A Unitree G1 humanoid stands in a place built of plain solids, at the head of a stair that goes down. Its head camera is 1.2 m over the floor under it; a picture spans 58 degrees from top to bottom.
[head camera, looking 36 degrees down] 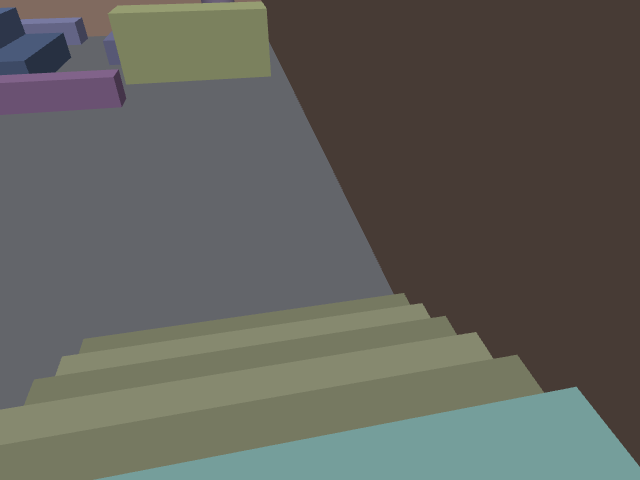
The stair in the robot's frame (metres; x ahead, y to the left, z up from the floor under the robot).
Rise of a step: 0.16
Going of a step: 0.26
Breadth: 2.02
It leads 11 degrees to the left of straight ahead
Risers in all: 6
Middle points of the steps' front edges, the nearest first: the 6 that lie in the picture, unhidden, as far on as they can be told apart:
0.65 0.16 0.00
0.91 0.22 -0.16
1.17 0.27 -0.32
1.43 0.32 -0.48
1.69 0.37 -0.64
1.94 0.42 -0.80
